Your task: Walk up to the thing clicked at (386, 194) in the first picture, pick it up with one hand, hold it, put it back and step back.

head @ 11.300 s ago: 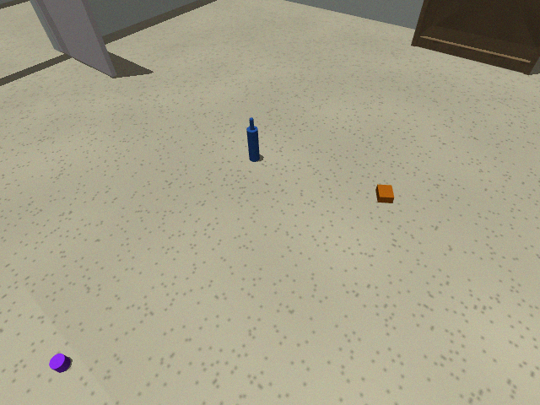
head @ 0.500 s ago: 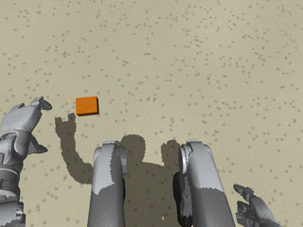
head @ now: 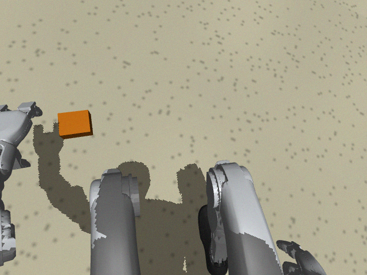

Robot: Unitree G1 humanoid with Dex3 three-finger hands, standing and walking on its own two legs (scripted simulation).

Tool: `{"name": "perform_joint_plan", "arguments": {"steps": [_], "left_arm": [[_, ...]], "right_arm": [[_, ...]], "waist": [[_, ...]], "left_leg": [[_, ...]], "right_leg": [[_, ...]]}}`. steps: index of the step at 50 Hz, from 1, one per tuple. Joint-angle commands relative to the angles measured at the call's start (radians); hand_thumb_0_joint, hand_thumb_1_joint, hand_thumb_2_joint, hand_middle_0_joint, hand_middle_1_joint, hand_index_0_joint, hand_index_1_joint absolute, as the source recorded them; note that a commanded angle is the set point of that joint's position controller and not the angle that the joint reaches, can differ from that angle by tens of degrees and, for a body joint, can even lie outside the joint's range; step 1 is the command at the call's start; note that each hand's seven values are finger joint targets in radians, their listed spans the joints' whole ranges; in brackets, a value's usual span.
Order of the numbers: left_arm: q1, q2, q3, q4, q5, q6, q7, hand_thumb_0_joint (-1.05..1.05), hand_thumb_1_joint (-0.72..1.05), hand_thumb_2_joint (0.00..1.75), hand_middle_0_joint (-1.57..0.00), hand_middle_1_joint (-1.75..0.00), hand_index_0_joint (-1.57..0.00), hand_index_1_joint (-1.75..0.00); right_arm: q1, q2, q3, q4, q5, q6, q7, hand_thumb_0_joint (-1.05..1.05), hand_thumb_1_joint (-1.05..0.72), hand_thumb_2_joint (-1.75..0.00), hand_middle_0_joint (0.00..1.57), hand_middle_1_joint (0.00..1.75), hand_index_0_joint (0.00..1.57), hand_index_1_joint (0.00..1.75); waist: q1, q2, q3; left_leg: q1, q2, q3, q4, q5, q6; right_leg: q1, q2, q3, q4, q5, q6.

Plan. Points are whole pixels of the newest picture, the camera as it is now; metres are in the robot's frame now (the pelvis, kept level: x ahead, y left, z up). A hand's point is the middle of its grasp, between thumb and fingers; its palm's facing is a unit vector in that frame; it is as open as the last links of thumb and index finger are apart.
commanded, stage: rise first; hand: left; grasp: from above
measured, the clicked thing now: (75, 124) +0.50 +0.30 -0.33
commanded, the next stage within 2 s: approach in 0.74 s
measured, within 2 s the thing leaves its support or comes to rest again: neither
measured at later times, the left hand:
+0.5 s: hand (33, 135) +0.42 +0.35 -0.19, palm faces -0.45 -0.10 -0.89, open 12.6 cm
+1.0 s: hand (41, 132) +0.43 +0.34 -0.21, palm faces -0.45 -0.08 -0.89, open 12.9 cm
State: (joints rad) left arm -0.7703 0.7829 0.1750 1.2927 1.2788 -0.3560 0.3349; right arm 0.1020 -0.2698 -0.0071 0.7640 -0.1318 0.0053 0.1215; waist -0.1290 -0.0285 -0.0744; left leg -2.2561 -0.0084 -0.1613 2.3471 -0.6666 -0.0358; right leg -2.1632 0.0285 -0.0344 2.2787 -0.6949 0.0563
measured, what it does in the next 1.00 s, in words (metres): stands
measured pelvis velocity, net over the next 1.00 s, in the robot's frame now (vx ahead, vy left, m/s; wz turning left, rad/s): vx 0.01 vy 0.00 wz -0.03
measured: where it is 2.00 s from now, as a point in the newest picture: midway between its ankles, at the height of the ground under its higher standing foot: (170, 258)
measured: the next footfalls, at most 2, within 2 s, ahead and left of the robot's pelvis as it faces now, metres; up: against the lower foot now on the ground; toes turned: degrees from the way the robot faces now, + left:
none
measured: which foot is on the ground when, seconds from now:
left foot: down 0.00-1.00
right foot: down 0.00-1.00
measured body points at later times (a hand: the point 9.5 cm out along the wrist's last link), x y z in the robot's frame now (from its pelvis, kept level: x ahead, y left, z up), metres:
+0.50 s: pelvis +0.01 +0.00 -0.02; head +0.25 +0.08 +0.35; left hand +0.44 +0.35 -0.14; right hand +0.09 -0.27 -0.14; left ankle +0.08 +0.13 -0.32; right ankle +0.10 -0.14 -0.31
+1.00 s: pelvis +0.01 +0.00 -0.03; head +0.25 +0.08 +0.34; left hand +0.45 +0.34 -0.16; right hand +0.09 -0.28 -0.14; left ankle +0.08 +0.13 -0.32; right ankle +0.10 -0.14 -0.31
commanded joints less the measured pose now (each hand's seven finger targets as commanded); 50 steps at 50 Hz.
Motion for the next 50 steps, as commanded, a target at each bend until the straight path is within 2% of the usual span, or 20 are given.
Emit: {"name": "perform_joint_plan", "arguments": {"steps": [1,2,5,7,13,16,18,23,25,29,31,35,36,40,41,42,43,44,46,50], "left_arm": [[-0.290,0.294,0.048,-0.087,0.003,-0.002,0.075,0.00,-0.24,0.75,-0.33,-0.73,-0.33,-0.73],[-0.305,0.309,0.053,-0.097,0.006,-0.001,0.082,0.00,-0.24,0.76,-0.33,-0.73,-0.33,-0.73],[-0.318,0.283,0.039,-0.061,0.011,0.014,0.102,0.00,-0.24,0.76,-0.34,-0.73,-0.33,-0.73],[-0.314,0.297,0.045,-0.043,0.012,0.028,0.109,0.00,-0.24,0.75,-0.34,-0.72,-0.34,-0.72],[-0.335,0.294,0.039,-0.039,0.000,0.055,0.113,0.00,-0.28,0.78,-0.32,-0.75,-0.31,-0.75],[-0.327,0.304,0.047,-0.018,-0.007,0.061,0.109,0.00,-0.26,0.77,-0.33,-0.75,-0.32,-0.75],[-0.328,0.321,0.053,-0.036,-0.010,0.057,0.105,0.00,-0.26,0.77,-0.33,-0.75,-0.33,-0.75],[-0.327,0.336,0.070,-0.042,-0.018,0.048,0.100,0.00,-0.27,0.78,-0.31,-0.77,-0.31,-0.77],[-0.303,0.324,0.066,-0.022,-0.015,0.049,0.099,0.00,-0.27,0.78,-0.31,-0.77,-0.31,-0.77],[-0.332,0.345,0.072,-0.050,-0.020,0.040,0.098,0.00,-0.29,0.79,-0.29,-0.78,-0.29,-0.78],[-0.313,0.338,0.072,-0.026,-0.017,0.035,0.101,0.00,-0.30,0.80,-0.30,-0.78,-0.29,-0.78],[-0.327,0.338,0.067,-0.016,-0.012,0.029,0.109,0.00,-0.29,0.79,-0.30,-0.78,-0.30,-0.78],[-0.329,0.348,0.075,-0.021,-0.012,0.027,0.113,0.00,-0.28,0.79,-0.30,-0.78,-0.30,-0.78],[-0.339,0.347,0.064,0.025,-0.003,0.025,0.124,0.00,-0.27,0.78,-0.30,-0.80,-0.30,-0.79],[-0.335,0.332,0.059,0.036,-0.004,0.026,0.126,0.00,-0.30,0.80,-0.29,-0.80,-0.29,-0.80],[-0.356,0.347,0.063,0.027,0.000,0.025,0.129,0.00,-0.38,0.88,-0.28,-0.76,-0.25,-0.80],[-0.367,0.341,0.060,0.029,-0.003,0.027,0.134,0.00,-0.34,0.82,-0.22,-0.84,-0.24,-0.87],[-0.385,0.323,0.033,0.034,0.003,0.026,0.134,0.00,-0.34,0.82,-0.21,-0.91,-0.23,-0.89],[-0.436,0.307,0.005,0.034,0.008,0.028,0.137,0.00,-0.33,0.82,-0.22,-0.92,-0.24,-0.89],[-0.531,0.272,-0.044,0.033,0.014,0.038,0.152,0.00,-0.38,0.86,-0.18,-0.95,-0.20,-0.93]], "right_arm": [[0.158,-0.235,-0.068,-0.020,-0.013,-0.015,-0.007,0.00,-0.90,-0.90,0.20,0.30,0.20,0.30],[0.157,-0.237,-0.066,-0.021,-0.014,-0.017,-0.006,0.00,-0.90,-0.90,0.20,0.30,0.20,0.30],[0.162,-0.236,-0.063,-0.015,-0.019,-0.020,-0.004,0.00,-0.90,-0.90,0.20,0.30,0.20,0.30],[0.159,-0.235,-0.060,-0.013,-0.020,-0.023,-0.005,0.00,-0.90,-0.90,0.20,0.30,0.20,0.30],[0.155,-0.229,-0.054,-0.011,-0.022,-0.030,-0.004,0.00,-0.90,-0.90,0.20,0.30,0.20,0.30],[0.164,-0.229,-0.046,-0.012,-0.027,-0.030,-0.002,0.00,-0.90,-0.90,0.20,0.30,0.20,0.30],[0.158,-0.228,-0.046,-0.014,-0.026,-0.030,-0.001,0.00,-0.90,-0.90,0.20,0.30,0.20,0.30],[0.162,-0.231,-0.039,-0.015,-0.031,-0.025,0.001,0.00,-0.90,-0.90,0.20,0.30,0.20,0.30],[0.165,-0.229,-0.034,-0.012,-0.035,-0.021,0.003,0.00,-0.90,-0.90,0.20,0.30,0.20,0.30],[0.170,-0.240,-0.036,-0.012,-0.036,-0.016,0.007,0.00,-0.90,-0.90,0.20,0.30,0.20,0.30],[0.166,-0.235,-0.029,-0.015,-0.037,-0.011,0.007,0.00,-0.90,-0.90,0.20,0.30,0.20,0.30],[0.173,-0.242,-0.024,-0.007,-0.043,-0.010,0.010,0.00,-0.90,-0.90,0.20,0.30,0.20,0.30],[0.163,-0.243,-0.022,-0.010,-0.045,-0.009,0.009,0.00,-0.90,-0.90,0.20,0.30,0.20,0.30],[0.159,-0.245,-0.016,-0.009,-0.051,-0.011,0.012,0.00,-0.90,-0.90,0.20,0.30,0.20,0.30],[0.160,-0.241,-0.013,-0.008,-0.053,-0.013,0.011,0.00,-0.90,-0.90,0.20,0.30,0.20,0.30],[0.166,-0.250,-0.015,-0.004,-0.053,-0.015,0.011,0.00,-0.90,-0.90,0.20,0.30,0.20,0.30],[0.164,-0.251,-0.011,-0.003,-0.053,-0.016,0.011,0.00,-0.90,-0.89,0.20,0.30,0.20,0.30],[0.160,-0.248,-0.008,-0.003,-0.057,-0.017,0.010,0.00,-0.90,-0.89,0.20,0.30,0.20,0.30],[0.175,-0.254,-0.010,0.005,-0.056,-0.024,0.009,0.00,-0.90,-0.89,0.20,0.30,0.20,0.30],[0.193,-0.258,-0.002,0.016,-0.057,-0.041,0.006,0.00,-0.90,-0.89,0.20,0.30,0.20,0.30]], "waist": [[0.005,0.290,-0.632],[0.008,0.303,-0.645],[-0.009,0.298,-0.645],[-0.004,0.298,-0.651],[-0.013,0.304,-0.651],[-0.022,0.266,-0.638],[-0.014,0.291,-0.656],[-0.019,0.289,-0.657],[-0.015,0.275,-0.652],[-0.028,0.306,-0.666],[-0.021,0.291,-0.648],[-0.037,0.297,-0.647],[-0.026,0.306,-0.652],[-0.045,0.304,-0.607],[-0.043,0.292,-0.603],[-0.056,0.295,-0.604],[-0.054,0.299,-0.605],[-0.069,0.303,-0.608],[-0.099,0.293,-0.596],[-0.132,0.336,-0.609]], "left_leg": [[0.550,0.000,0.113,-0.250,0.121,0.055],[0.558,0.002,0.111,-0.247,0.128,0.054],[0.543,0.001,0.113,-0.231,0.132,0.054],[0.541,-0.001,0.117,-0.223,0.137,0.056],[0.527,0.002,0.113,-0.209,0.136,0.056],[0.487,0.001,0.120,-0.183,0.152,0.063],[0.501,0.001,0.116,-0.184,0.157,0.060],[0.487,0.000,0.120,-0.161,0.178,0.063],[0.479,0.001,0.120,-0.155,0.189,0.063],[0.501,0.005,0.108,-0.158,0.197,0.057],[0.477,0.001,0.111,-0.155,0.184,0.059],[0.481,0.002,0.106,-0.146,0.188,0.059],[0.483,0.002,0.108,-0.147,0.189,0.058],[0.453,0.000,0.107,-0.144,0.155,0.058],[0.454,0.000,0.108,-0.143,0.157,0.059],[0.450,0.000,0.106,-0.140,0.151,0.059],[0.455,0.002,0.107,-0.138,0.155,0.059],[0.448,0.002,0.107,-0.131,0.149,0.059],[0.440,0.003,0.103,-0.124,0.139,0.061],[0.478,0.010,0.093,-0.125,0.139,0.055]], "right_leg": [[0.195,0.019,-0.116,-0.210,0.144,-0.090],[0.196,0.018,-0.120,-0.203,0.152,-0.088],[0.185,0.022,-0.122,-0.195,0.162,-0.089],[0.187,0.022,-0.120,-0.191,0.167,-0.088],[0.184,0.021,-0.120,-0.173,0.176,-0.087],[0.213,0.023,-0.116,-0.179,0.197,-0.083],[0.208,0.023,-0.117,-0.168,0.197,-0.085],[0.232,0.024,-0.115,-0.166,0.220,-0.081],[0.241,0.026,-0.115,-0.165,0.232,-0.082],[0.222,0.026,-0.125,-0.146,0.231,-0.084],[0.226,0.030,-0.124,-0.152,0.222,-0.086],[0.218,0.029,-0.128,-0.143,0.229,-0.083],[0.215,0.031,-0.127,-0.143,0.227,-0.083],[0.194,0.031,-0.132,-0.140,0.201,-0.085],[0.196,0.032,-0.131,-0.145,0.204,-0.085],[0.192,0.030,-0.133,-0.143,0.199,-0.083],[0.191,0.030,-0.132,-0.141,0.205,-0.082],[0.195,0.034,-0.132,-0.147,0.206,-0.082],[0.187,0.033,-0.133,-0.151,0.201,-0.079],[0.158,0.035,-0.146,-0.142,0.200,-0.081]]}}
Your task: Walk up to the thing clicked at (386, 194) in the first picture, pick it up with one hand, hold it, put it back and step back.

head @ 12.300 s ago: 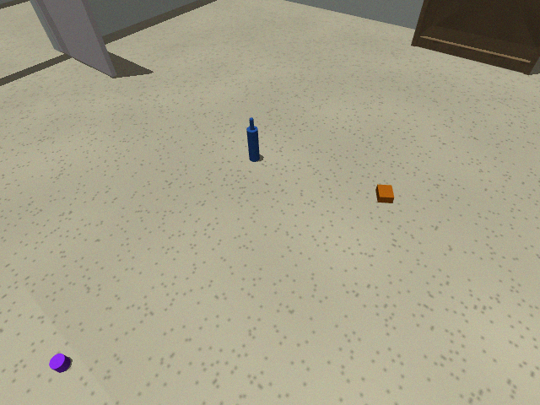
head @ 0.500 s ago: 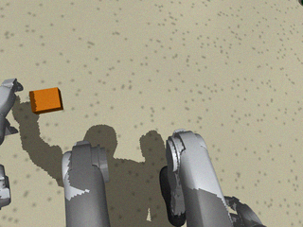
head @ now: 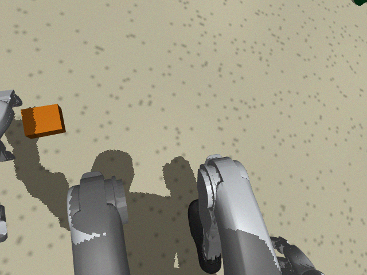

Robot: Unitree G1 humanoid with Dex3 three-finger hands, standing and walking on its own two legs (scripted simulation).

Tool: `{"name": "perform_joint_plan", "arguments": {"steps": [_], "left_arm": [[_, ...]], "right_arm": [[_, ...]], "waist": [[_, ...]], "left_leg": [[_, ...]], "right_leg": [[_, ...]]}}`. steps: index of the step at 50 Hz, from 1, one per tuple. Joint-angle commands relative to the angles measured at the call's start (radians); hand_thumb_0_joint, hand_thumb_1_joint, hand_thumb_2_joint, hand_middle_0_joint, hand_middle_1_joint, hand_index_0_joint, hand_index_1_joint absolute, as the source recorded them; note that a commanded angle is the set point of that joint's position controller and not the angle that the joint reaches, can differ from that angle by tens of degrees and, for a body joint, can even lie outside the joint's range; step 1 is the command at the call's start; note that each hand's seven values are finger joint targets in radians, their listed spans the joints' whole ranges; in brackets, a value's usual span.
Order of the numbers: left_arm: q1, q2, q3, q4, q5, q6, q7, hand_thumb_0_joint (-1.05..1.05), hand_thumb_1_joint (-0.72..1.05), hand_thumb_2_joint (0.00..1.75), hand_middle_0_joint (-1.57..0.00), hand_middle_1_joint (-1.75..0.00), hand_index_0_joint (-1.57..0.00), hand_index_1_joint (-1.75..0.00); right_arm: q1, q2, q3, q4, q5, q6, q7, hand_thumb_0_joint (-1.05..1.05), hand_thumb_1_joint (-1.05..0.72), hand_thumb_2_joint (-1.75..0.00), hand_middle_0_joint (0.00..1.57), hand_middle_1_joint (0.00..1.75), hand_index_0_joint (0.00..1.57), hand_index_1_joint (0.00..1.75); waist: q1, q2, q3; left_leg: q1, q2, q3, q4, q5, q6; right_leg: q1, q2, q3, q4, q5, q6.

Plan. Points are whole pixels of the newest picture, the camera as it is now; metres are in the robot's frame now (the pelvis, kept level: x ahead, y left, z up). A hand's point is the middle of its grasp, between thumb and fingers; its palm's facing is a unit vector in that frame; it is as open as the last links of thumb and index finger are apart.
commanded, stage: approach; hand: left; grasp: from above
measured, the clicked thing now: (44, 121) +0.48 +0.31 -0.30
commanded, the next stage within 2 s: rest palm in 0.68 s
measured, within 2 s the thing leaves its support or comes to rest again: neither
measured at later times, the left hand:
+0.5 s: hand (35, 97) +0.49 +0.29 -0.16, palm faces -0.48 -0.10 -0.87, open 13.8 cm
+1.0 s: hand (28, 113) +0.47 +0.31 -0.19, palm faces -0.42 -0.08 -0.90, open 13.6 cm
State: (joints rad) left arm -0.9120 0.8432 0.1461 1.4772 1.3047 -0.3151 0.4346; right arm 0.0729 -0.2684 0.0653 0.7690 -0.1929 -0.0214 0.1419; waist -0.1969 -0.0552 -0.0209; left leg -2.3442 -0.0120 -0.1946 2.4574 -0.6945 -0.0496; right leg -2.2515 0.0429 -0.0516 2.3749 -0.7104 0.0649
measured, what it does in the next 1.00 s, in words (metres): stands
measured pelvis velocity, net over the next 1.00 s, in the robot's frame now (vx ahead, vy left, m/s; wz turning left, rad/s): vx -0.01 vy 0.01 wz -0.03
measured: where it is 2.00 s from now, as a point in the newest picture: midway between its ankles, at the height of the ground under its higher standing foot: (161, 259)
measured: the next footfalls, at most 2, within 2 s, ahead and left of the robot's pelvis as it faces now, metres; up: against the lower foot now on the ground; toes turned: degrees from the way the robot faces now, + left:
none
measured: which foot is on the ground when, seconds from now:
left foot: down 0.00-1.00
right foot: down 0.00-1.00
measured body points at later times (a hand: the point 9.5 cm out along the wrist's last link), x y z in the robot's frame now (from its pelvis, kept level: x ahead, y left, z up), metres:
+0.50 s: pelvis +0.00 +0.00 +0.02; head +0.26 +0.06 +0.38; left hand +0.51 +0.29 -0.11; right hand +0.01 -0.27 -0.08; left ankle +0.07 +0.14 -0.28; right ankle +0.10 -0.13 -0.28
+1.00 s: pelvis -0.01 +0.01 +0.00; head +0.25 +0.10 +0.36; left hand +0.49 +0.32 -0.14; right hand +0.08 -0.27 -0.09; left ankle +0.07 +0.14 -0.28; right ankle +0.10 -0.13 -0.28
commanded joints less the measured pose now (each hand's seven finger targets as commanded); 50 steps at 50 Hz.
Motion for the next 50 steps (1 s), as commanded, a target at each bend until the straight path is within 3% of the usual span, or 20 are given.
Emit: {"name": "perform_joint_plan", "arguments": {"steps": [1,3,5,8,12,15,17,20,25,31,34,36,38,39,41,42,46,48,49,50], "left_arm": [[-0.426,0.201,-0.022,-0.162,-0.013,0.004,0.060,0.00,-0.39,0.86,-0.17,-0.96,-0.19,-0.94],[-0.474,0.163,-0.055,-0.142,-0.012,0.025,0.070,0.00,-0.42,0.89,-0.16,-0.99,-0.17,-0.97],[-0.500,0.200,-0.040,-0.159,-0.005,0.056,0.086,0.00,-0.44,0.91,-0.15,-0.99,-0.16,-0.97],[-0.528,0.228,-0.025,-0.126,0.001,0.122,0.092,0.00,-0.47,0.92,-0.13,-1.00,-0.14,-0.99],[-0.511,0.222,-0.041,-0.045,-0.015,0.206,0.060,0.00,-0.48,0.94,-0.12,-1.00,-0.13,-0.99],[-0.448,0.210,-0.057,0.026,-0.049,0.254,0.012,0.00,-0.50,0.95,-0.12,-0.99,-0.12,-0.99],[-0.450,0.235,-0.052,0.013,-0.076,0.265,-0.026,0.00,-0.51,0.96,-0.12,-0.99,-0.12,-0.99],[-0.387,0.273,-0.047,-0.005,-0.102,0.260,-0.077,0.00,-0.49,0.94,-0.14,-0.97,-0.14,-0.97],[-0.312,0.296,-0.034,-0.048,-0.133,0.180,-0.118,0.00,-0.46,0.92,-0.16,-0.93,-0.17,-0.93],[-0.343,0.290,0.009,-0.179,-0.109,0.034,-0.060,0.00,-0.42,0.89,-0.19,-0.91,-0.19,-0.91],[-0.371,0.225,-0.029,-0.209,-0.077,-0.011,-0.006,0.00,-0.41,0.91,-0.19,-0.91,-0.19,-0.91],[-0.420,0.245,-0.020,-0.251,-0.054,-0.022,0.037,0.00,-0.40,0.96,-0.20,-0.95,-0.20,-0.95],[-0.442,0.239,-0.016,-0.251,-0.039,-0.006,0.078,0.00,-0.37,0.97,-0.21,-0.97,-0.21,-0.97],[-0.466,0.222,-0.024,-0.232,-0.030,0.011,0.093,0.00,-0.35,1.00,-0.21,-0.99,-0.22,-0.99],[-0.485,0.164,-0.068,-0.110,-0.019,0.050,0.110,0.00,-0.45,0.92,-0.12,-0.94,-0.13,-0.94],[-0.504,0.169,-0.069,-0.053,-0.014,0.068,0.116,0.00,-0.48,0.94,-0.09,-0.97,-0.10,-0.97],[-0.456,0.192,-0.079,0.125,0.007,0.131,0.119,0.00,-0.48,0.96,-0.09,-1.00,-0.10,-0.99],[-0.442,0.203,-0.073,0.141,-0.015,0.150,0.111,0.00,-0.47,0.95,-0.09,-0.99,-0.10,-0.98],[-0.438,0.202,-0.078,0.143,-0.017,0.157,0.103,0.00,-0.48,0.95,-0.09,-0.99,-0.10,-0.98],[-0.453,0.240,-0.067,0.123,-0.027,0.157,0.098,0.00,-0.47,0.94,-0.08,-1.01,-0.09,-0.99]], "right_arm": [[0.233,-0.265,-0.072,0.010,0.002,-0.018,-0.014,0.00,-0.90,-0.89,0.20,0.30,0.20,0.30],[0.237,-0.264,-0.066,0.009,0.005,-0.028,-0.015,0.00,-0.90,-0.90,0.20,0.30,0.20,0.30],[0.248,-0.266,-0.058,0.006,0.007,-0.029,-0.018,0.00,-0.91,-0.90,0.20,0.30,0.20,0.30],[0.252,-0.270,-0.052,-0.009,0.011,-0.022,-0.019,0.00,-0.91,-0.90,0.20,0.30,0.20,0.30],[0.256,-0.272,-0.032,-0.044,0.026,-0.007,-0.020,0.00,-0.90,-0.90,0.20,0.30,0.20,0.30],[0.262,-0.275,-0.015,-0.061,0.045,-0.001,-0.021,0.00,-0.90,-0.90,0.20,0.30,0.20,0.30],[0.269,-0.281,-0.007,-0.080,0.058,0.003,-0.023,0.00,-0.90,-0.90,0.20,0.30,0.20,0.30],[0.258,-0.275,0.008,-0.107,0.070,0.019,-0.026,0.00,-0.90,-0.89,0.20,0.30,0.20,0.30],[0.246,-0.272,0.022,-0.121,0.067,0.034,-0.030,0.00,-0.90,-0.89,0.20,0.30,0.20,0.30],[0.270,-0.277,0.006,-0.088,0.038,0.020,-0.021,0.00,-0.89,-0.89,0.20,0.30,0.20,0.30],[0.271,-0.276,-0.010,-0.067,0.024,0.005,-0.016,0.00,-0.90,-0.89,0.20,0.30,0.20,0.30],[0.273,-0.283,-0.022,-0.049,0.017,-0.005,-0.017,0.00,-0.89,-0.89,0.20,0.30,0.20,0.30],[0.267,-0.284,-0.034,-0.041,0.010,-0.014,-0.017,0.00,-0.89,-0.89,0.20,0.30,0.20,0.30],[0.260,-0.285,-0.037,-0.037,0.008,-0.019,-0.017,0.00,-0.89,-0.89,0.20,0.30,0.20,0.30],[0.255,-0.284,-0.033,-0.021,0.007,-0.028,-0.016,0.00,-0.89,-0.90,0.20,0.30,0.20,0.30],[0.262,-0.289,-0.027,-0.017,0.006,-0.033,-0.014,0.00,-0.89,-0.90,0.20,0.30,0.20,0.30],[0.259,-0.298,0.005,-0.018,-0.007,-0.048,-0.011,0.00,-0.89,-0.90,0.20,0.30,0.20,0.30],[0.240,-0.305,0.018,-0.036,-0.007,-0.056,-0.010,0.00,-0.89,-0.89,0.20,0.30,0.20,0.30],[0.236,-0.307,0.022,-0.049,-0.007,-0.061,-0.008,0.00,-0.89,-0.89,0.20,0.30,0.20,0.30],[0.219,-0.311,0.026,-0.061,-0.001,-0.064,-0.009,0.00,-0.88,-0.89,0.20,0.30,0.20,0.30]], "waist": [[-0.078,0.384,-0.668],[-0.103,0.391,-0.662],[-0.083,0.436,-0.706],[-0.081,0.484,-0.740],[-0.094,0.423,-0.736],[-0.101,0.363,-0.688],[-0.108,0.322,-0.661],[-0.082,0.305,-0.681],[-0.077,0.282,-0.623],[-0.087,0.368,-0.648],[-0.112,0.402,-0.646],[-0.111,0.427,-0.677],[-0.105,0.479,-0.688],[-0.117,0.478,-0.684],[-0.139,0.459,-0.612],[-0.159,0.442,-0.569],[-0.153,0.381,-0.514],[-0.147,0.374,-0.547],[-0.160,0.395,-0.551],[-0.148,0.404,-0.573]], "left_leg": [[0.584,0.015,0.125,-0.239,0.172,0.066],[0.576,0.018,0.127,-0.233,0.165,0.066],[0.595,0.016,0.135,-0.243,0.192,0.063],[0.618,0.018,0.140,-0.260,0.226,0.059],[0.567,0.015,0.145,-0.257,0.246,0.074],[0.510,0.014,0.144,-0.264,0.239,0.084],[0.465,0.014,0.138,-0.264,0.221,0.092],[0.445,0.014,0.142,-0.272,0.230,0.093],[0.401,0.012,0.135,-0.268,0.190,0.090],[0.494,0.014,0.125,-0.243,0.194,0.070],[0.548,0.020,0.118,-0.230,0.183,0.065],[0.563,0.020,0.118,-0.229,0.173,0.061],[0.599,0.021,0.120,-0.242,0.171,0.052],[0.611,0.022,0.117,-0.249,0.161,0.051],[0.583,0.024,0.113,-0.260,0.119,0.052],[0.548,0.020,0.112,-0.257,0.110,0.056],[0.489,0.016,0.114,-0.243,0.127,0.067],[0.507,0.017,0.102,-0.248,0.154,0.065],[0.533,0.018,0.096,-0.251,0.173,0.062],[0.534,0.021,0.092,-0.252,0.178,0.061]], "right_leg": [[0.239,0.019,-0.133,-0.235,0.221,-0.088],[0.236,0.022,-0.131,-0.247,0.228,-0.091],[0.262,0.021,-0.128,-0.243,0.255,-0.093],[0.264,0.018,-0.131,-0.230,0.289,-0.098],[0.320,0.021,-0.118,-0.253,0.332,-0.094],[0.368,0.022,-0.111,-0.269,0.326,-0.090],[0.389,0.025,-0.109,-0.279,0.311,-0.086],[0.469,0.027,-0.101,-0.283,0.314,-0.084],[0.461,0.030,-0.105,-0.283,0.264,-0.082],[0.414,0.028,-0.126,-0.270,0.261,-0.087],[0.352,0.028,-0.133,-0.264,0.255,-0.086],[0.329,0.028,-0.133,-0.261,0.247,-0.089],[0.288,0.023,-0.139,-0.244,0.238,-0.094],[0.258,0.022,-0.146,-0.240,0.229,-0.095],[0.199,0.023,-0.155,-0.242,0.197,-0.099],[0.195,0.021,-0.158,-0.244,0.195,-0.096],[0.227,0.023,-0.157,-0.244,0.218,-0.091],[0.246,0.023,-0.164,-0.229,0.239,-0.091],[0.254,0.022,-0.166,-0.222,0.254,-0.090],[0.261,0.024,-0.164,-0.218,0.260,-0.093]]}}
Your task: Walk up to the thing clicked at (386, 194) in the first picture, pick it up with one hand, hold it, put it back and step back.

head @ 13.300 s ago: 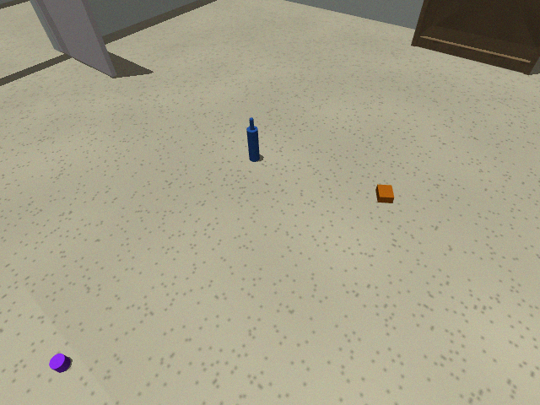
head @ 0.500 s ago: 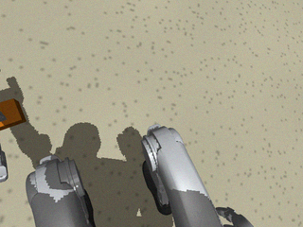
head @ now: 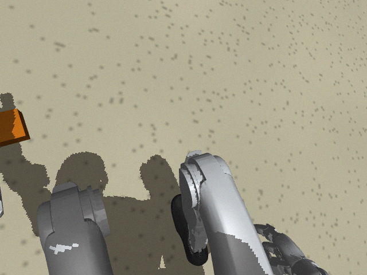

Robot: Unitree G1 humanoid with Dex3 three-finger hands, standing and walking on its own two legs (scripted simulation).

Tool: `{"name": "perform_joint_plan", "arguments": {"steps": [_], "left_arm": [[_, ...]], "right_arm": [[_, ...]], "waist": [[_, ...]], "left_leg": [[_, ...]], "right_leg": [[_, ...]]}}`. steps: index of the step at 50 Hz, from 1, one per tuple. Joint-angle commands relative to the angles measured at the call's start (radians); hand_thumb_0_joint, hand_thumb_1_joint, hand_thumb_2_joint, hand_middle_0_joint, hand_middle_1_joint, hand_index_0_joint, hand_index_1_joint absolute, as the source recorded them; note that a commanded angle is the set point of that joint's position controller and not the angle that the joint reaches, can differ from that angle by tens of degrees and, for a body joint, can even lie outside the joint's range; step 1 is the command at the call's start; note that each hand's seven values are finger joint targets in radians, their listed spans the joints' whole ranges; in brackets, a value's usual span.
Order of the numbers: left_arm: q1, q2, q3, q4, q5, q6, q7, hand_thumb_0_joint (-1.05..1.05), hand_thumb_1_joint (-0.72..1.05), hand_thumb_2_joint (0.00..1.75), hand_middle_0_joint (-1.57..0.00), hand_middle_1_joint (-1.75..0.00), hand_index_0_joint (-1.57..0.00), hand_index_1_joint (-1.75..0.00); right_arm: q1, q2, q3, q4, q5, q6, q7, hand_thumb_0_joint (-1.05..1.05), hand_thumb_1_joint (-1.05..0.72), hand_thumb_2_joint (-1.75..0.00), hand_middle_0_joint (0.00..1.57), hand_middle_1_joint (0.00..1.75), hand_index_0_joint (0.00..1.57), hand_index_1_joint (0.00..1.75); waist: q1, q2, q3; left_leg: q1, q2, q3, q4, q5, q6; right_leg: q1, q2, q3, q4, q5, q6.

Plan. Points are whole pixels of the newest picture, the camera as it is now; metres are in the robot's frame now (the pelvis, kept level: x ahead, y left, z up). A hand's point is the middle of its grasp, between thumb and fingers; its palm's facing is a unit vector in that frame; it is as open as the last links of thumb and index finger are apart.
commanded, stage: rest palm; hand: left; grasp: from above
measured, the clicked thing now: (3, 129) +0.47 +0.32 -0.29
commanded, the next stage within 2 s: close in 1.22 s
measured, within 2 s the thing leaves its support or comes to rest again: neither
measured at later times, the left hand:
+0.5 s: hand out of the picture +0.46 +0.32 -0.24, palm faces -0.45 -0.13 -0.88, open 14.3 cm
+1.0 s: hand out of the picture +0.46 +0.32 -0.26, palm faces -0.45 -0.14 -0.88, open 14.2 cm
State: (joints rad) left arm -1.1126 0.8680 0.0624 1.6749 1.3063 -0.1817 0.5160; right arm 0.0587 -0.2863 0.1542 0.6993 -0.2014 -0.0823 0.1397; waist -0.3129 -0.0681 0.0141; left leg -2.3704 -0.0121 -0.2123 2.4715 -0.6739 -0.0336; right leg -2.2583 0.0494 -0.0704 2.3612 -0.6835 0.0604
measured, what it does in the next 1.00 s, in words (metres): stands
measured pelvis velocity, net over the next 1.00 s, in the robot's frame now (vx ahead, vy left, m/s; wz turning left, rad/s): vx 0.00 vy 0.01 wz -0.08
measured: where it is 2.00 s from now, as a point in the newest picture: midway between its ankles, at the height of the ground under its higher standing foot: (148, 259)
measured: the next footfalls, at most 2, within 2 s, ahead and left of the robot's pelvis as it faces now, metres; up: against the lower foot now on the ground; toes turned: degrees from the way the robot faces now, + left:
none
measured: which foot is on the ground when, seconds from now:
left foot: down 0.00-1.00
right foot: down 0.00-1.00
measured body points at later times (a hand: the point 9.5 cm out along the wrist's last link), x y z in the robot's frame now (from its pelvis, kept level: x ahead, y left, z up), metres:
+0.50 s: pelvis +0.00 +0.00 -0.01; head +0.29 +0.11 +0.33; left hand +0.48 +0.32 -0.19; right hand +0.04 -0.26 -0.08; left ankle +0.07 +0.13 -0.28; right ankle +0.11 -0.13 -0.28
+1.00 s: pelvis +0.00 +0.01 -0.01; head +0.29 +0.13 +0.32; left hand +0.48 +0.32 -0.21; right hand +0.06 -0.25 -0.07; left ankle +0.07 +0.13 -0.28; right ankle +0.11 -0.13 -0.28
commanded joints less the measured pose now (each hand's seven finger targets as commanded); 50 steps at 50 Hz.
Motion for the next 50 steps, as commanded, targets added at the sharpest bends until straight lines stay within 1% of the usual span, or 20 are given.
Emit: {"name": "perform_joint_plan", "arguments": {"steps": [1,6,7,17,20,22,24,27,29,33,35,36,37,39,40,42,43,46,47,50], "left_arm": [[-0.250,0.245,0.026,-0.099,-0.024,0.024,0.014,0.00,-0.49,0.95,-0.09,-0.99,-0.10,-0.98],[-0.217,0.301,0.057,-0.113,-0.051,0.009,0.017,0.00,-0.51,0.96,-0.09,-0.97,-0.09,-0.97],[-0.209,0.305,0.060,-0.106,-0.055,0.005,0.021,0.00,-0.51,0.95,-0.09,-0.97,-0.09,-0.96],[-0.202,0.368,0.095,-0.154,-0.052,-0.052,0.060,0.00,-0.54,1.00,-0.10,-0.90,-0.08,-0.93],[-0.183,0.336,0.064,-0.109,-0.041,-0.053,0.067,0.00,-0.57,1.02,-0.08,-0.93,-0.06,-0.95],[-0.179,0.363,0.084,-0.125,-0.055,-0.057,0.084,0.00,-0.55,1.02,-0.10,-0.91,-0.07,-0.94],[-0.171,0.343,0.062,-0.084,-0.044,-0.052,0.087,0.00,-0.57,1.02,-0.08,-0.93,-0.06,-0.95],[-0.191,0.354,0.069,-0.113,-0.044,-0.052,0.100,0.00,-0.55,1.00,-0.09,-0.93,-0.07,-0.95],[-0.190,0.347,0.061,-0.082,-0.036,-0.044,0.107,0.00,-0.56,1.01,-0.08,-0.94,-0.06,-0.95],[-0.200,0.356,0.063,-0.073,-0.037,-0.037,0.123,0.00,-0.54,0.99,-0.08,-0.95,-0.07,-0.96],[-0.195,0.321,0.038,-0.038,-0.037,-0.029,0.119,0.00,-0.54,0.98,-0.08,-0.95,-0.06,-0.96],[-0.181,0.373,0.076,-0.010,-0.033,-0.027,0.126,0.00,-0.55,0.99,-0.08,-0.96,-0.07,-0.97],[-0.219,0.334,0.039,-0.057,-0.036,-0.033,0.125,0.00,-0.54,0.99,-0.08,-0.97,-0.07,-0.97],[-0.201,0.364,0.062,-0.017,-0.034,-0.029,0.133,0.00,-0.53,0.97,-0.08,-0.97,-0.07,-0.97],[-0.193,0.359,0.054,-0.021,-0.031,-0.028,0.132,0.00,-0.55,0.99,-0.07,-0.97,-0.06,-0.98],[-0.205,0.354,0.052,-0.011,-0.029,-0.028,0.130,0.00,-0.54,0.98,-0.08,-0.98,-0.07,-0.98],[-0.196,0.387,0.080,-0.009,-0.033,-0.027,0.135,0.00,-0.53,0.97,-0.08,-0.97,-0.07,-0.98],[-0.200,0.366,0.058,-0.008,-0.040,-0.032,0.134,0.00,-0.54,0.98,-0.07,-0.98,-0.06,-0.99],[-0.204,0.349,0.044,-0.013,-0.036,-0.034,0.127,0.00,-0.53,0.96,-0.07,-0.99,-0.07,-0.99],[-0.199,0.390,0.072,-0.020,-0.040,-0.040,0.131,0.00,-0.53,0.96,-0.07,-0.98,-0.07,-0.99]], "right_arm": [[0.230,-0.296,-0.055,-0.005,0.005,-0.004,-0.007,0.00,-0.89,-0.89,0.20,0.30,0.20,0.30],[0.226,-0.293,-0.022,-0.033,0.004,-0.013,-0.005,0.00,-0.89,-0.90,0.20,0.30,0.20,0.30],[0.232,-0.294,-0.017,-0.027,0.002,-0.017,-0.002,0.00,-0.89,-0.90,0.20,0.30,0.20,0.30],[0.249,-0.324,0.008,-0.008,-0.030,-0.043,0.017,0.00,-0.89,-0.90,0.20,0.30,0.20,0.30],[0.256,-0.327,0.017,0.003,-0.045,-0.054,0.029,0.00,-0.89,-0.90,0.20,0.30,0.20,0.30],[0.251,-0.333,0.020,0.002,-0.044,-0.060,0.032,0.00,-0.89,-0.90,0.20,0.30,0.20,0.30],[0.242,-0.331,0.024,0.007,-0.053,-0.067,0.041,0.00,-0.89,-0.90,0.20,0.30,0.20,0.30],[0.231,-0.340,0.023,0.002,-0.053,-0.071,0.043,0.00,-0.89,-0.90,0.20,0.30,0.20,0.30],[0.235,-0.345,0.027,0.004,-0.058,-0.078,0.051,0.00,-0.89,-0.90,0.20,0.30,0.20,0.30],[0.214,-0.349,0.036,-0.005,-0.057,-0.085,0.056,0.00,-0.89,-0.90,0.20,0.30,0.20,0.30],[0.208,-0.352,0.035,-0.004,-0.057,-0.091,0.061,0.00,-0.89,-0.90,0.20,0.30,0.20,0.30],[0.220,-0.364,0.029,0.009,-0.057,-0.092,0.061,0.00,-0.89,-0.90,0.20,0.30,0.20,0.30],[0.200,-0.355,0.036,-0.012,-0.056,-0.097,0.062,0.00,-0.89,-0.90,0.20,0.30,0.20,0.30],[0.199,-0.365,0.035,-0.005,-0.058,-0.101,0.064,0.00,-0.89,-0.90,0.20,0.30,0.20,0.30],[0.186,-0.365,0.038,-0.012,-0.057,-0.103,0.066,0.00,-0.89,-0.90,0.20,0.30,0.20,0.30],[0.195,-0.368,0.039,-0.018,-0.060,-0.106,0.068,0.00,-0.90,-0.90,0.20,0.30,0.20,0.30],[0.205,-0.369,0.042,-0.010,-0.061,-0.107,0.069,0.00,-0.89,-0.90,0.20,0.30,0.20,0.30],[0.180,-0.369,0.044,-0.017,-0.060,-0.112,0.067,0.00,-0.90,-0.90,0.20,0.30,0.20,0.30],[0.191,-0.371,0.046,-0.026,-0.063,-0.116,0.072,0.00,-0.89,-0.90,0.20,0.30,0.20,0.30],[0.209,-0.377,0.049,-0.013,-0.064,-0.115,0.072,0.00,-0.89,-0.90,0.20,0.30,0.20,0.30]], "waist": [[-0.027,0.435,-0.643],[-0.033,0.406,-0.661],[-0.033,0.411,-0.613],[-0.052,0.466,-0.606],[-0.072,0.444,-0.581],[-0.058,0.451,-0.595],[-0.069,0.461,-0.561],[-0.060,0.463,-0.574],[-0.080,0.475,-0.551],[-0.078,0.479,-0.563],[-0.094,0.460,-0.512],[-0.095,0.463,-0.502],[-0.091,0.473,-0.521],[-0.097,0.481,-0.503],[-0.090,0.475,-0.500],[-0.108,0.462,-0.492],[-0.103,0.448,-0.490],[-0.102,0.465,-0.498],[-0.119,0.475,-0.488],[-0.110,0.481,-0.510]], "left_leg": [[0.580,0.020,0.113,-0.263,0.179,0.044],[0.520,0.028,0.126,-0.219,0.218,0.060],[0.504,0.026,0.128,-0.220,0.207,0.059],[0.547,0.039,0.096,-0.207,0.191,0.044],[0.541,0.043,0.094,-0.184,0.197,0.049],[0.544,0.043,0.091,-0.184,0.209,0.049],[0.536,0.047,0.087,-0.185,0.200,0.044],[0.546,0.048,0.081,-0.194,0.200,0.042],[0.554,0.049,0.078,-0.190,0.213,0.039],[0.550,0.052,0.071,-0.189,0.223,0.039],[0.535,0.052,0.069,-0.188,0.202,0.039],[0.536,0.055,0.064,-0.188,0.195,0.038],[0.541,0.052,0.065,-0.189,0.189,0.037],[0.549,0.055,0.059,-0.196,0.186,0.033],[0.542,0.055,0.058,-0.196,0.179,0.033],[0.520,0.053,0.064,-0.183,0.172,0.041],[0.516,0.055,0.061,-0.184,0.175,0.041],[0.536,0.057,0.054,-0.187,0.170,0.036],[0.540,0.057,0.054,-0.185,0.186,0.036],[0.553,0.057,0.052,-0.181,0.212,0.034]], "right_leg": [[0.301,0.019,-0.144,-0.204,0.249,-0.089],[0.395,0.030,-0.130,-0.214,0.307,-0.076],[0.378,0.028,-0.131,-0.212,0.296,-0.077],[0.370,0.039,-0.168,-0.194,0.268,-0.082],[0.382,0.045,-0.167,-0.195,0.290,-0.075],[0.399,0.047,-0.169,-0.198,0.299,-0.075],[0.375,0.049,-0.176,-0.186,0.289,-0.079],[0.376,0.052,-0.184,-0.193,0.287,-0.079],[0.373,0.050,-0.189,-0.181,0.297,-0.079],[0.386,0.054,-0.191,-0.185,0.312,-0.077],[0.354,0.054,-0.196,-0.180,0.292,-0.077],[0.347,0.055,-0.200,-0.174,0.285,-0.078],[0.347,0.056,-0.198,-0.179,0.278,-0.078],[0.347,0.052,-0.204,-0.174,0.275,-0.079],[0.339,0.055,-0.202,-0.171,0.268,-0.081],[0.353,0.055,-0.198,-0.182,0.271,-0.076],[0.362,0.055,-0.200,-0.183,0.270,-0.074],[0.348,0.055,-0.204,-0.178,0.265,-0.076],[0.356,0.054,-0.205,-0.177,0.280,-0.074],[0.376,0.053,-0.206,-0.172,0.300,-0.074]]}}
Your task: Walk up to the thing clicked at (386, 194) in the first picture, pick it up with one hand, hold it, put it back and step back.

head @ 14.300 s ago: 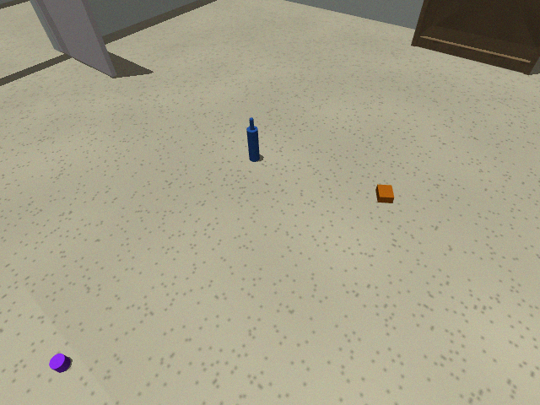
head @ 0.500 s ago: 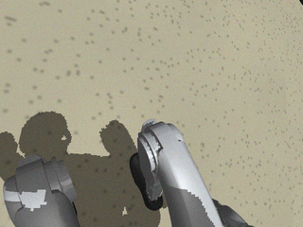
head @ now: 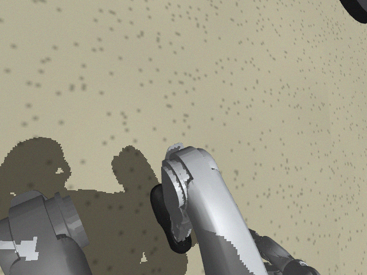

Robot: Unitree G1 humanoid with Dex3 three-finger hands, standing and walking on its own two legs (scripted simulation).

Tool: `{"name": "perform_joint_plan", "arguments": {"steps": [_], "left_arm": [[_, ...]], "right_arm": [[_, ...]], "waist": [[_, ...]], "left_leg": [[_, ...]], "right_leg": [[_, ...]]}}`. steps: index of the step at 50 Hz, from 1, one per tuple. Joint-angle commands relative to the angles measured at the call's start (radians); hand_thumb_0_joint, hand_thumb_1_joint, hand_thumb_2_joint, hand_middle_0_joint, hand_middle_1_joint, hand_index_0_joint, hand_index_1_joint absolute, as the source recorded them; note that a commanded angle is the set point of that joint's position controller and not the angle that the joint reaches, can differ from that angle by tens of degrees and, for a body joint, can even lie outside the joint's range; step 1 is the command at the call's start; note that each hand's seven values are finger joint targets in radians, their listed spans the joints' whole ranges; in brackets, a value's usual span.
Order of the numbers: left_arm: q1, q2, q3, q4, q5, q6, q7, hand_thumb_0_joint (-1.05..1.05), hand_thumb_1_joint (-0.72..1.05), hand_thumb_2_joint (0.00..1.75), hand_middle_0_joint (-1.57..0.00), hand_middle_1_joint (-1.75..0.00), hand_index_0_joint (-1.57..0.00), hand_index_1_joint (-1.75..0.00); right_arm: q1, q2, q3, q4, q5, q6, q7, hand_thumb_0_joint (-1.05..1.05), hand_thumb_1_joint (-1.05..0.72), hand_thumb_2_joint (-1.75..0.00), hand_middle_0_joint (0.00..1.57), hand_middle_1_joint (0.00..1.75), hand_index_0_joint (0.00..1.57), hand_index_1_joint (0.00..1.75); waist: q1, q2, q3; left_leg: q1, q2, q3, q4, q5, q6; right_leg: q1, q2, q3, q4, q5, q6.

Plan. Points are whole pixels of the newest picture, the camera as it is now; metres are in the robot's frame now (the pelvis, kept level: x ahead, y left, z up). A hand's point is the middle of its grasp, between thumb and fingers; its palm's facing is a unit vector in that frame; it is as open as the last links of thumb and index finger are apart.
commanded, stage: rest palm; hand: left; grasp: from above
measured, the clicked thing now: out of the picture +0.45 +0.35 -0.29
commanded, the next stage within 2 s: close in 0.22 s
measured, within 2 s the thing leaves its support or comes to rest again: neither
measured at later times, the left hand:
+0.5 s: hand out of the picture +0.44 +0.34 -0.26, palm faces -0.43 -0.18 -0.89, open 13.4 cm
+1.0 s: hand out of the picture +0.43 +0.34 -0.26, palm faces -0.44 -0.18 -0.88, open 10.8 cm
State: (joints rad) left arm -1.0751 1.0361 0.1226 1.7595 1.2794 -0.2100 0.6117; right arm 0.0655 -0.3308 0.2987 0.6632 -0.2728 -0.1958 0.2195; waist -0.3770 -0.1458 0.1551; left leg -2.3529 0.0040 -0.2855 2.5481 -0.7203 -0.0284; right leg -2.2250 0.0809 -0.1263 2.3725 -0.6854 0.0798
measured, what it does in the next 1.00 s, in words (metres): stands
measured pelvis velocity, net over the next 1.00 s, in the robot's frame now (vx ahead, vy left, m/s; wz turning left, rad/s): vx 0.00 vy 0.00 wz -0.02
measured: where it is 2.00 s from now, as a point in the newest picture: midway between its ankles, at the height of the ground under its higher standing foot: (130, 255)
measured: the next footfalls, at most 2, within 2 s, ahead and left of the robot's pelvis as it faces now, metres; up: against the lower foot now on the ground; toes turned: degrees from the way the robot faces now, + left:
none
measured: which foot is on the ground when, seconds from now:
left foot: down 0.00-1.00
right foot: down 0.00-1.00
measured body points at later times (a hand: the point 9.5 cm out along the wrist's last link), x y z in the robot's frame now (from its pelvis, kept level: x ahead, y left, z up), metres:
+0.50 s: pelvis +0.00 +0.00 +0.00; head +0.28 +0.14 +0.32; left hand +0.45 +0.35 -0.21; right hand +0.06 -0.25 -0.05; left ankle +0.06 +0.13 -0.27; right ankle +0.11 -0.13 -0.27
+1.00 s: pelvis +0.00 +0.00 +0.00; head +0.28 +0.14 +0.32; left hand +0.45 +0.35 -0.21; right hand +0.06 -0.25 -0.05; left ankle +0.06 +0.13 -0.27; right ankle +0.11 -0.13 -0.27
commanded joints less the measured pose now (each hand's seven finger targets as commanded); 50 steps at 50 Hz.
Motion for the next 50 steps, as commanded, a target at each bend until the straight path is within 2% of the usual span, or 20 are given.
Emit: {"name": "perform_joint_plan", "arguments": {"steps": [1,5,7,11,12,15,16,17,19,22,24,27,29,34,36,40,42,44,47,50], "left_arm": [[-0.225,0.209,0.004,-0.091,-0.016,-0.011,0.031,0.00,-0.52,0.96,-0.08,-0.97,-0.08,-0.98],[-0.226,0.254,0.016,-0.111,-0.010,-0.022,0.042,0.00,-0.52,0.97,-0.08,-0.98,-0.08,-0.99],[-0.217,0.226,-0.007,-0.095,-0.008,-0.019,0.041,0.00,-0.52,0.96,-0.08,-0.99,-0.08,-0.99],[-0.223,0.238,-0.007,-0.092,-0.011,-0.022,0.046,0.00,-0.51,0.95,-0.08,-0.98,-0.08,-0.98],[-0.221,0.263,0.014,-0.090,-0.009,-0.023,0.051,0.00,-0.50,0.96,-0.10,-0.98,-0.09,-0.98],[-0.223,0.248,0.007,-0.092,-0.004,-0.021,0.054,0.00,-0.48,0.94,-0.11,-0.96,-0.11,-0.96],[-0.220,0.277,0.026,-0.102,-0.006,-0.021,0.060,0.00,-0.49,0.94,-0.10,-0.96,-0.10,-0.97],[-0.219,0.245,0.002,-0.094,-0.007,-0.019,0.061,0.00,-0.41,0.89,-0.13,-0.97,-0.15,-0.96],[-0.206,0.271,0.019,-0.085,-0.006,-0.015,0.071,0.00,-0.33,0.82,-0.18,-0.95,-0.20,-0.92],[-0.223,0.251,0.007,-0.084,-0.014,-0.009,0.065,0.00,-0.27,0.78,-0.21,-0.92,-0.24,-0.89],[-0.208,0.275,0.026,-0.099,-0.024,-0.004,0.067,0.00,-0.25,0.75,-0.24,-0.89,-0.27,-0.86],[-0.208,0.227,-0.016,-0.087,-0.024,0.003,0.049,0.00,-0.21,0.72,-0.27,-0.87,-0.30,-0.84],[-0.232,0.282,0.026,-0.128,-0.035,-0.003,0.051,0.00,-0.18,0.70,-0.29,-0.84,-0.32,-0.81],[-0.215,0.253,0.008,-0.114,-0.045,-0.007,0.033,0.00,-0.12,0.65,-0.34,-0.80,-0.37,-0.77],[-0.189,0.260,0.012,-0.115,-0.043,-0.010,0.035,0.00,-0.09,0.63,-0.36,-0.79,-0.40,-0.75],[-0.200,0.256,0.009,-0.108,-0.038,-0.022,0.032,0.00,-0.02,0.57,-0.41,-0.75,-0.44,-0.71],[-0.185,0.245,-0.005,-0.106,-0.031,-0.024,0.036,0.00,0.00,0.56,-0.43,-0.73,-0.47,-0.69],[-0.189,0.246,-0.005,-0.090,-0.031,-0.030,0.040,0.00,0.04,0.54,-0.45,-0.71,-0.49,-0.67],[-0.210,0.268,0.006,-0.114,-0.028,-0.038,0.050,0.00,0.10,0.49,-0.50,-0.67,-0.54,-0.63],[-0.197,0.243,-0.011,-0.070,-0.024,-0.039,0.061,0.00,0.17,0.44,-0.54,-0.66,-0.59,-0.61]], "right_arm": [[0.198,-0.330,-0.092,0.022,0.005,-0.005,-0.003,0.00,-0.90,-0.90,0.20,0.30,0.20,0.30],[0.189,-0.341,-0.082,0.012,0.006,0.000,-0.004,0.00,-0.89,-0.90,0.20,0.30,0.20,0.30],[0.187,-0.337,-0.081,0.021,0.000,-0.005,0.000,0.00,-0.90,-0.90,0.20,0.30,0.20,0.30],[0.179,-0.348,-0.077,0.016,0.000,-0.012,0.005,0.00,-0.89,-0.90,0.20,0.30,0.20,0.30],[0.185,-0.347,-0.069,0.016,-0.001,-0.014,0.007,0.00,-0.90,-0.90,0.20,0.30,0.20,0.30],[0.186,-0.354,-0.076,0.009,-0.005,-0.020,0.012,0.00,-0.89,-0.90,0.20,0.30,0.20,0.30],[0.181,-0.356,-0.073,0.013,-0.003,-0.020,0.011,0.00,-0.89,-0.90,0.20,0.30,0.20,0.30],[0.172,-0.354,-0.071,0.004,-0.003,-0.021,0.010,0.00,-0.89,-0.90,0.20,0.30,0.20,0.30],[0.180,-0.354,-0.068,0.010,-0.005,-0.020,0.011,0.00,-0.89,-0.90,0.20,0.30,0.20,0.30],[0.189,-0.352,-0.068,0.020,-0.007,-0.029,0.016,0.00,-0.89,-0.90,0.20,0.30,0.20,0.30],[0.190,-0.361,-0.073,0.014,-0.003,-0.028,0.011,0.00,-0.89,-0.90,0.20,0.30,0.20,0.30],[0.177,-0.356,-0.073,0.008,-0.002,-0.036,0.015,0.00,-0.89,-0.90,0.20,0.30,0.20,0.30],[0.193,-0.362,-0.073,0.011,0.006,-0.036,0.013,0.00,-0.89,-0.90,0.20,0.30,0.20,0.30],[0.194,-0.351,-0.067,0.013,0.009,-0.037,0.015,0.00,-0.89,-0.90,0.20,0.30,0.20,0.30],[0.187,-0.362,-0.077,0.008,0.010,-0.032,0.010,0.00,-0.89,-0.90,0.20,0.30,0.20,0.30],[0.186,-0.357,-0.070,0.005,0.009,-0.025,0.011,0.00,-0.89,-0.90,0.20,0.30,0.20,0.30],[0.174,-0.361,-0.074,-0.003,0.006,-0.020,0.006,0.00,-0.89,-0.90,0.20,0.30,0.20,0.30],[0.183,-0.350,-0.059,0.003,0.000,-0.019,0.008,0.00,-0.89,-0.90,0.20,0.30,0.20,0.30],[0.184,-0.362,-0.066,0.008,-0.001,-0.020,0.005,0.00,-0.88,-0.90,0.20,0.30,0.20,0.30],[0.173,-0.355,-0.054,-0.001,-0.001,-0.022,0.002,0.00,-0.89,-0.90,0.20,0.30,0.20,0.30]], "waist": [[-0.051,0.567,-0.624],[-0.040,0.560,-0.649],[-0.045,0.574,-0.622],[-0.049,0.581,-0.604],[-0.046,0.562,-0.602],[-0.052,0.569,-0.593],[-0.039,0.576,-0.618],[-0.046,0.576,-0.621],[-0.047,0.551,-0.622],[-0.062,0.566,-0.606],[-0.048,0.571,-0.620],[-0.059,0.551,-0.590],[-0.051,0.560,-0.626],[-0.058,0.535,-0.601],[-0.042,0.566,-0.623],[-0.055,0.556,-0.595],[-0.043,0.566,-0.613],[-0.060,0.529,-0.591],[-0.051,0.554,-0.596],[-0.068,0.519,-0.560]], "left_leg": [[0.548,0.045,0.116,-0.264,0.260,0.024],[0.525,0.044,0.119,-0.258,0.249,0.029],[0.526,0.046,0.123,-0.254,0.252,0.027],[0.535,0.049,0.106,-0.262,0.237,0.022],[0.519,0.049,0.103,-0.260,0.234,0.024],[0.528,0.049,0.104,-0.258,0.234,0.022],[0.545,0.052,0.098,-0.266,0.248,0.019],[0.537,0.050,0.103,-0.261,0.249,0.021],[0.513,0.053,0.108,-0.248,0.256,0.027],[0.520,0.052,0.109,-0.239,0.267,0.026],[0.526,0.053,0.109,-0.259,0.260,0.024],[0.516,0.052,0.113,-0.240,0.242,0.027],[0.523,0.052,0.108,-0.247,0.257,0.028],[0.505,0.052,0.110,-0.240,0.247,0.030],[0.536,0.053,0.106,-0.259,0.266,0.023],[0.520,0.054,0.099,-0.263,0.236,0.022],[0.533,0.054,0.104,-0.267,0.246,0.021],[0.498,0.054,0.108,-0.252,0.237,0.028],[0.520,0.055,0.100,-0.264,0.234,0.024],[0.489,0.055,0.104,-0.256,0.206,0.026]], "right_leg": [[0.322,0.019,-0.157,-0.174,0.297,-0.093],[0.353,0.026,-0.153,-0.187,0.297,-0.093],[0.344,0.028,-0.152,-0.184,0.299,-0.094],[0.315,0.027,-0.164,-0.173,0.281,-0.095],[0.323,0.027,-0.165,-0.173,0.281,-0.092],[0.318,0.027,-0.164,-0.168,0.281,-0.092],[0.326,0.028,-0.165,-0.171,0.288,-0.094],[0.337,0.031,-0.163,-0.174,0.296,-0.094],[0.364,0.035,-0.161,-0.186,0.312,-0.088],[0.346,0.029,-0.165,-0.174,0.319,-0.088],[0.369,0.032,-0.164,-0.192,0.308,-0.090],[0.345,0.030,-0.162,-0.184,0.300,-0.087],[0.365,0.028,-0.161,-0.191,0.308,-0.087],[0.362,0.027,-0.161,-0.193,0.301,-0.085],[0.367,0.027,-0.163,-0.187,0.307,-0.092],[0.350,0.027,-0.168,-0.185,0.285,-0.091],[0.362,0.032,-0.166,-0.191,0.294,-0.093],[0.372,0.034,-0.164,-0.199,0.296,-0.087],[0.354,0.030,-0.169,-0.194,0.283,-0.090],[0.356,0.030,-0.168,-0.198,0.274,-0.086]]}}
